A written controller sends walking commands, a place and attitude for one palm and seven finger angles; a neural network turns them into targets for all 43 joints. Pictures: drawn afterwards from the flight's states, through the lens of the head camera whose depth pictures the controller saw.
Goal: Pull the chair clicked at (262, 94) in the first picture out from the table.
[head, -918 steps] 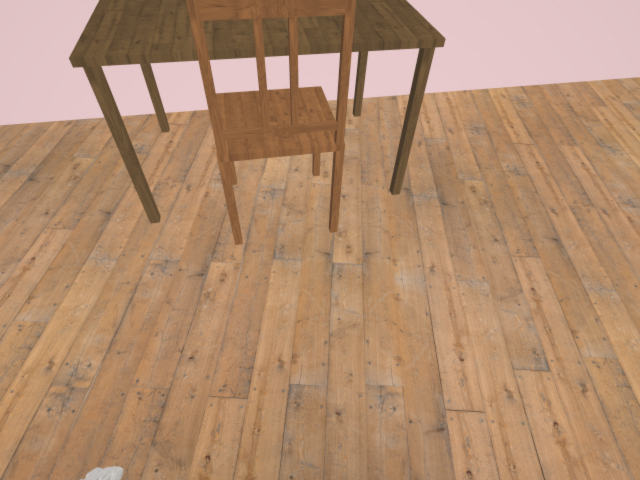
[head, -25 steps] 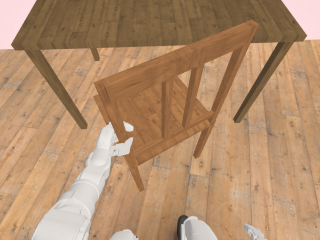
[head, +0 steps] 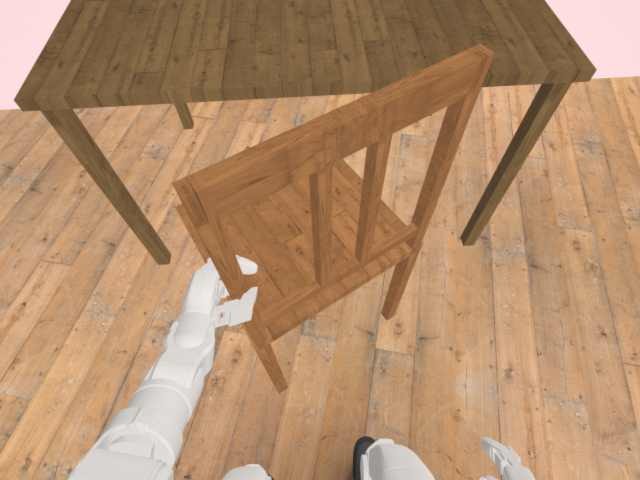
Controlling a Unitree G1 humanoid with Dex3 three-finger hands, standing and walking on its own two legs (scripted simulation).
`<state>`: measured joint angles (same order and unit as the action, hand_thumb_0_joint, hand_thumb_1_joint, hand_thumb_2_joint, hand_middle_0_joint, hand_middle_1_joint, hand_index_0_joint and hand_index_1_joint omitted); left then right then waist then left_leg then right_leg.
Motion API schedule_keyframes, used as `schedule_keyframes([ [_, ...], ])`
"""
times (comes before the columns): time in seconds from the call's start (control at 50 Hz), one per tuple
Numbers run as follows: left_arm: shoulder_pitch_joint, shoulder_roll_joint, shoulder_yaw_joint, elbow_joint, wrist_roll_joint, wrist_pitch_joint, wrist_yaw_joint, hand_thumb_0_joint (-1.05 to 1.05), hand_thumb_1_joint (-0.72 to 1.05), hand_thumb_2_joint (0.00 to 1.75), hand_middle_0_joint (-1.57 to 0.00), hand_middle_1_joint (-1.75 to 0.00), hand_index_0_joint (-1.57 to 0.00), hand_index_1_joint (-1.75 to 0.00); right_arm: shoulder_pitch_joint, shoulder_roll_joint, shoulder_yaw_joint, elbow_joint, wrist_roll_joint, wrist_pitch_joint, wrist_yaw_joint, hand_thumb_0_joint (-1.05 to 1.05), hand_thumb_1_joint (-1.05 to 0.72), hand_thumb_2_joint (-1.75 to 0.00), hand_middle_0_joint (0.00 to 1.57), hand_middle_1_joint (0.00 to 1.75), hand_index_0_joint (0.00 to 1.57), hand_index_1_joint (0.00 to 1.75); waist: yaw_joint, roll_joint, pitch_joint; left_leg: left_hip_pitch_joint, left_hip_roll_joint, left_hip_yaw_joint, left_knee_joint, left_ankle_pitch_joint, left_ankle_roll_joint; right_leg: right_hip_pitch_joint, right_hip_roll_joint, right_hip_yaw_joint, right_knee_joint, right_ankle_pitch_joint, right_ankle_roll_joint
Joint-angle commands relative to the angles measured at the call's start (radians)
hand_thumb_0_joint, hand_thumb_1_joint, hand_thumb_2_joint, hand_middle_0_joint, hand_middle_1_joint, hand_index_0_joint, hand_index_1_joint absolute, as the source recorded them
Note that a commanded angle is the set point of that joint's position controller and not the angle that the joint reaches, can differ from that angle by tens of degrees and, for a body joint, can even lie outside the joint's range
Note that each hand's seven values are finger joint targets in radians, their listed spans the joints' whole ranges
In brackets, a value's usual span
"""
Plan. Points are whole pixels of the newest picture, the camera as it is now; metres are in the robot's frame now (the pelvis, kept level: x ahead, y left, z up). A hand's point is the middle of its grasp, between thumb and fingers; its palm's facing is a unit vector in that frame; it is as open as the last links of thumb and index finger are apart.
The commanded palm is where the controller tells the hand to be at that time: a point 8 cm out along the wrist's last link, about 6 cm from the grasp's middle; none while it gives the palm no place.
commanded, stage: stop walking, hand still on the chair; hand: left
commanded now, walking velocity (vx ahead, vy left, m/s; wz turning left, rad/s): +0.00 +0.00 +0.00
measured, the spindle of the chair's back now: (322, 234) +0.46 -0.01 -0.05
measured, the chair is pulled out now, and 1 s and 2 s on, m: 0.20 0.20 0.20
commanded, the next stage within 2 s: open the thumb and straighten the fingers in 0.80 s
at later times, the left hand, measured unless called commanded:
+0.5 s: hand (244, 306) +0.34 +0.11 -0.05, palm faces -0.08 -0.98 -0.18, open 6.1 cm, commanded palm +0.33 +0.16 -0.03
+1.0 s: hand (241, 306) +0.34 +0.11 -0.05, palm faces -0.13 -0.97 -0.18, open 6.2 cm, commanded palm +0.33 +0.16 -0.03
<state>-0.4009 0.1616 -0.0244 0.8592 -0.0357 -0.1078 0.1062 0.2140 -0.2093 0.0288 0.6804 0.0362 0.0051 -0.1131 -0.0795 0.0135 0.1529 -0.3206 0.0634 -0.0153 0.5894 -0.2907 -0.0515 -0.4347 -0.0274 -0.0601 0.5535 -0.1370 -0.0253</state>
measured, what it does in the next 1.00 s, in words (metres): shifts its weight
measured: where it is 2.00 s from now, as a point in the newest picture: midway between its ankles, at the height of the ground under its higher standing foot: outside the picture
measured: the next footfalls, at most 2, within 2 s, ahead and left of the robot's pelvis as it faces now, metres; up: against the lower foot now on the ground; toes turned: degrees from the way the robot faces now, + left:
none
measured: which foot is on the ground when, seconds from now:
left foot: down 0.00-1.00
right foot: down 0.00-1.00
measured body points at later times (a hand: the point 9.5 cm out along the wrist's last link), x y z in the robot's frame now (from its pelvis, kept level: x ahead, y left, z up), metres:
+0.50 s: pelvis +0.06 +0.01 +0.01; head +0.08 +0.00 +0.46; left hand +0.34 +0.16 -0.04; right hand +0.20 -0.23 -0.10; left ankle +0.02 +0.17 -0.73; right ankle +0.10 -0.11 -0.73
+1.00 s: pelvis +0.06 +0.02 +0.01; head +0.09 +0.01 +0.46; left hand +0.35 +0.16 -0.04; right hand +0.18 -0.23 -0.11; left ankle +0.02 +0.17 -0.73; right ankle +0.10 -0.11 -0.73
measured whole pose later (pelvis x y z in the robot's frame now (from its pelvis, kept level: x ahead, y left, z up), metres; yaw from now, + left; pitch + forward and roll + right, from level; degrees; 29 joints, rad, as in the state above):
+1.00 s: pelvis +0.06 +0.02 +0.01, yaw +0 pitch +2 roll +0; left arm -0.12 0.11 -0.12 0.67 0.00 -0.05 0.08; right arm 0.23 -0.22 0.02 0.66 0.04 0.05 -0.06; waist -0.07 0.01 0.00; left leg -0.19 0.04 0.00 0.48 -0.32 -0.04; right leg -0.34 -0.05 -0.05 0.52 -0.22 0.01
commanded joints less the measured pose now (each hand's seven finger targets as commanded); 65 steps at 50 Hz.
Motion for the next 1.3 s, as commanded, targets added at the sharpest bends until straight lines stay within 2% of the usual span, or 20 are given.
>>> schedule_keyframes([
  [0.0,-0.267,0.129,0.028,-0.256,0.007,-0.070,0.007,0.00,0.90,0.90,-0.50,-1.45,-0.50,-1.45,-0.002,-0.127,-0.037,-0.116,-0.005,-0.035,-0.014,0.00,-0.90,-0.90,0.20,0.30,0.20,0.30,0.045,-0.058,-0.448,0.134,0.029,-0.016,-0.100,-0.032,0.061,0.232,-0.163,0.139,-0.222,-0.231,-0.005],
  [0.02,-0.247,0.130,0.025,-0.252,0.003,-0.065,0.007,0.00,0.90,0.90,-0.50,-1.45,-0.50,-1.45,-0.016,-0.134,-0.037,-0.108,-0.006,-0.037,-0.020,0.00,-0.90,-0.90,0.20,0.30,0.20,0.30,0.049,-0.011,-0.422,0.136,0.047,-0.030,-0.147,-0.011,0.068,0.232,-0.130,0.116,-0.209,-0.215,0.009],
  [0.06,-0.223,0.102,0.010,-0.263,0.010,-0.063,0.006,0.00,0.90,0.90,-0.50,-1.45,-0.50,-1.45,-0.025,-0.129,-0.031,-0.123,-0.006,-0.036,-0.018,0.00,-0.90,-0.90,0.20,0.30,0.20,0.30,0.055,0.014,-0.424,0.114,0.062,-0.026,-0.175,0.062,0.071,0.291,-0.102,0.096,-0.163,-0.119,0.023],
  [0.14,-0.172,0.094,0.002,-0.292,0.014,-0.053,0.006,0.00,0.90,0.90,-0.50,-1.45,-0.50,-1.45,-0.029,-0.132,-0.036,-0.117,-0.009,-0.037,-0.018,0.00,-0.90,-0.90,0.20,0.30,0.20,0.30,0.054,0.042,-0.434,0.149,0.062,-0.006,-0.173,0.222,0.055,0.362,-0.104,0.089,-0.127,0.130,0.006],
  [0.16,-0.162,0.086,-0.003,-0.302,0.015,-0.051,0.004,0.00,0.90,0.90,-0.50,-1.45,-0.50,-1.45,-0.033,-0.130,-0.036,-0.120,-0.009,-0.036,-0.017,0.00,-0.90,-0.90,0.20,0.30,0.20,0.30,0.054,0.021,-0.450,0.159,0.065,-0.006,-0.167,0.268,0.051,0.387,-0.105,0.084,-0.112,0.195,0.003],
  [0.22,-0.113,0.074,-0.021,-0.308,0.009,-0.042,0.000,0.00,0.90,0.90,-0.50,-1.45,-0.50,-1.45,-0.041,-0.131,-0.039,-0.115,-0.008,-0.031,-0.019,0.00,-0.90,-0.90,0.20,0.30,0.20,0.30,0.049,0.024,-0.424,0.176,0.063,-0.004,-0.174,0.308,0.046,0.393,-0.109,0.079,-0.115,0.278,-0.002],
  [0.6,0.013,0.033,-0.056,-0.389,0.024,-0.028,-0.005,0.00,0.90,0.90,-0.50,-1.45,-0.50,-1.45,-0.070,-0.117,-0.035,-0.142,-0.023,0.011,-0.008,0.00,-0.90,-0.90,0.20,0.30,0.20,0.30,0.052,-0.012,-0.406,0.214,0.056,0.006,-0.184,0.381,0.043,0.410,-0.108,0.076,-0.100,0.381,-0.012],
  [0.62,0.015,0.032,-0.066,-0.396,0.019,-0.030,-0.005,0.00,0.90,0.90,-0.50,-1.45,-0.50,-1.45,-0.071,-0.117,-0.034,-0.138,-0.020,0.010,-0.009,0.00,-0.90,-0.90,0.20,0.30,0.20,0.30,0.048,0.013,-0.398,0.213,0.058,0.002,-0.193,0.383,0.043,0.401,-0.109,0.069,-0.103,0.367,-0.010],
  [0.8,0.025,0.021,-0.068,-0.403,0.022,-0.032,-0.002,0.00,0.90,0.90,-0.50,-1.45,-0.50,-1.45,-0.071,-0.113,-0.030,-0.146,-0.024,0.018,-0.006,0.00,-0.90,-0.90,0.20,0.30,0.20,0.30,0.054,-0.004,-0.386,0.199,0.058,-0.001,-0.203,0.341,0.046,0.399,-0.105,0.070,-0.110,0.299,-0.012],
  [0.82,0.023,0.029,-0.069,-0.410,0.021,-0.033,-0.001,0.00,0.90,0.90,-0.50,-1.45,-0.50,-1.45,-0.069,-0.117,-0.033,-0.140,-0.022,0.016,-0.008,0.00,-0.90,-0.90,0.20,0.30,0.20,0.30,0.051,0.026,-0.377,0.200,0.057,-0.005,-0.208,0.348,0.047,0.393,-0.103,0.070,-0.111,0.296,-0.012],
  [0.88,0.083,0.031,-0.051,-0.402,0.023,-0.035,0.003,0.00,0.90,0.90,-0.50,-1.45,-0.50,-1.45,-0.066,-0.112,-0.033,-0.149,-0.027,0.018,-0.006,0.00,-0.90,-0.90,0.20,0.30,0.20,0.30,0.059,-0.005,-0.379,0.187,0.055,-0.004,-0.208,0.317,0.048,0.402,-0.103,0.071,-0.118,0.267,-0.011],
  [0.9,0.173,-0.049,-0.117,-0.256,0.025,0.013,-0.023,0.00,0.78,0.84,-0.50,-1.45,-0.50,-1.45,-0.031,-0.151,-0.054,-0.131,0.015,0.010,0.034,0.00,-0.90,-0.90,0.20,0.30,0.20,0.30,0.000,-0.092,-0.338,0.065,-0.007,0.049,-0.170,0.237,0.052,0.283,-0.056,-0.006,-0.074,0.204,0.006],
  [0.92,0.146,-0.024,-0.093,-0.272,0.017,0.017,-0.029,0.00,0.66,0.78,-0.50,-1.45,-0.50,-1.45,-0.021,-0.160,-0.055,-0.133,0.014,0.011,0.050,0.00,-0.90,-0.90,0.20,0.30,0.20,0.30,0.009,-0.108,-0.323,0.022,-0.010,0.049,-0.160,0.200,0.052,0.271,-0.056,-0.013,-0.060,0.173,0.005],
  [0.96,0.060,0.054,-0.031,-0.451,0.023,-0.007,-0.037,0.00,0.42,0.67,-0.50,-1.45,-0.50,-1.45,-0.042,-0.148,-0.070,-0.170,0.008,-0.026,0.069,0.00,-0.90,-0.90,0.20,0.30,0.20,0.30,0.028,-0.041,-0.403,-0.007,-0.031,0.053,-0.121,0.159,0.060,0.262,-0.046,0.011,-0.033,0.133,0.008],
  [0.98,0.086,0.012,-0.060,-0.454,0.021,0.003,-0.045,0.00,0.30,0.61,-0.50,-1.45,-0.50,-1.45,-0.039,-0.140,-0.066,-0.176,0.004,-0.043,0.076,0.00,-0.90,-0.90,0.20,0.30,0.20,0.30,0.027,-0.035,-0.409,-0.021,-0.036,0.056,-0.103,0.160,0.062,0.248,-0.043,0.010,-0.022,0.136,0.009],
  [1.02,0.082,0.005,-0.067,-0.458,0.021,0.024,-0.051,0.00,0.05,0.49,-0.50,-1.45,-0.50,-1.45,-0.029,-0.145,-0.067,-0.178,0.003,-0.062,0.084,0.00,-0.90,-0.90,0.20,0.30,0.20,0.30,0.020,-0.037,-0.393,-0.056,-0.037,0.050,-0.079,0.145,0.059,0.211,-0.039,0.003,0.002,0.118,0.009],
  [1.1,0.088,-0.022,-0.083,-0.504,0.030,0.060,-0.063,0.00,-0.43,0.26,-0.47,-1.38,-0.47,-1.38,-0.009,-0.150,-0.075,-0.197,-0.003,-0.096,0.090,0.00,-0.90,-0.90,0.20,0.30,0.20,0.30,0.025,-0.010,-0.457,-0.079,-0.042,0.050,-0.032,0.159,0.058,0.167,-0.031,-0.003,0.058,0.110,0.009],
  [1.12,0.070,0.072,0.004,-0.479,0.028,0.074,-0.055,0.00,-0.55,0.20,-0.45,-1.30,-0.45,-1.30,-0.001,-0.164,-0.075,-0.189,-0.002,-0.095,0.084,0.00,-0.90,-0.90,0.20,0.30,0.20,0.30,0.027,-0.026,-0.442,-0.104,-0.043,0.047,-0.024,0.147,0.058,0.161,-0.031,-0.002,0.065,0.102,0.011],
  [1.2,0.081,0.012,-0.036,-0.540,0.021,0.101,-0.070,0.00,-0.55,0.20,-0.35,-1.01,-0.35,-1.01,0.001,-0.159,-0.073,-0.209,-0.005,-0.116,0.081,0.00,-0.90,-0.90,0.20,0.30,0.20,0.30,0.024,-0.036,-0.472,-0.119,-0.047,0.048,0.001,0.165,0.057,0.152,-0.028,-0.005,0.097,0.124,0.013],
  [1.28,0.056,0.009,-0.045,-0.574,0.022,0.120,-0.069,0.00,-0.55,0.20,-0.25,-0.73,-0.25,-0.73,0.005,-0.164,-0.072,-0.219,-0.006,-0.128,0.072,0.00,-0.90,-0.90,0.20,0.30,0.20,0.30,0.015,-0.050,-0.467,-0.137,-0.050,0.043,0.022,0.141,0.058,0.113,-0.025,-0.008,0.114,0.081,0.018],
])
